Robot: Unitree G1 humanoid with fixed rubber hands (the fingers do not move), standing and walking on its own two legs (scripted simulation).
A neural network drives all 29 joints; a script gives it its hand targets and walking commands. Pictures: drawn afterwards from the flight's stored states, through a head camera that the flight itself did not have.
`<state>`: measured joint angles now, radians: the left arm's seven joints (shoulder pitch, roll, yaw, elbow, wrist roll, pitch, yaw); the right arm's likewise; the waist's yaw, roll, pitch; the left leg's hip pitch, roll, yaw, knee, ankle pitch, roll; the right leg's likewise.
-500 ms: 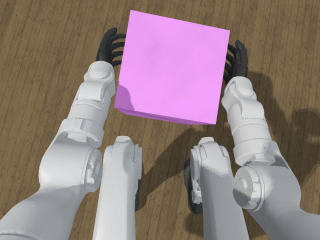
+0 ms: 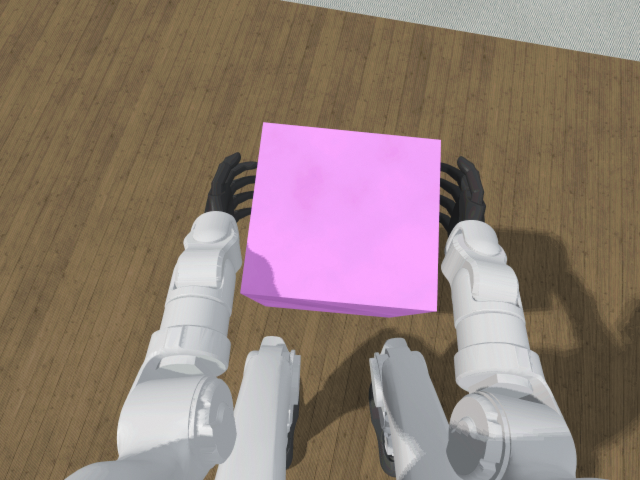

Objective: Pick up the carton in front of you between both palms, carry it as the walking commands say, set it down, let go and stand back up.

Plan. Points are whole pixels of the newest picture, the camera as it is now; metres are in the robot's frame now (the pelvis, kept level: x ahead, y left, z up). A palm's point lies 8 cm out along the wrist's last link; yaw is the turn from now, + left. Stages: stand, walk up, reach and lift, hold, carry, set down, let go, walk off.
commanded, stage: reach and lift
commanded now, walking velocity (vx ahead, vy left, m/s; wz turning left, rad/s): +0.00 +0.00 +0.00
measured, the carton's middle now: (337, 237) +0.43 +0.00 -0.13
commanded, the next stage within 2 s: hold in 1.92 s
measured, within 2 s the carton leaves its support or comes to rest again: neither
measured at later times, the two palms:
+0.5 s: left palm (167, 192) +0.39 +0.15 +0.11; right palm (537, 191) +0.39 -0.15 +0.12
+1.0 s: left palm (57, 131) +0.36 +0.15 +0.24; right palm out of the picture +0.37 -0.15 +0.25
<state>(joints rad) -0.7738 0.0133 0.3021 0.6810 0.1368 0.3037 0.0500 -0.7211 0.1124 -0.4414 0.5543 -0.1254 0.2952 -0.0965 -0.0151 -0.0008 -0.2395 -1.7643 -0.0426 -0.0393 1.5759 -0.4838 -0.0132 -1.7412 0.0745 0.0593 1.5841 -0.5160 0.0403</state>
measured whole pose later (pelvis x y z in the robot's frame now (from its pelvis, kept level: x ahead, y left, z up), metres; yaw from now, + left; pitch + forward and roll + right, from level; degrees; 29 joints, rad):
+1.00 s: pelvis +0.07 -0.01 +0.22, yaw +0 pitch -2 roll +0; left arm -0.31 -0.17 0.30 0.39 0.29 0.62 0.01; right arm -0.34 0.17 -0.34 0.41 -0.29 0.57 0.00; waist 0.00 0.01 -0.02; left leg -0.21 -0.02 -0.05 0.45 -0.20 -0.01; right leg -0.20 0.03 0.09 0.47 -0.23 0.00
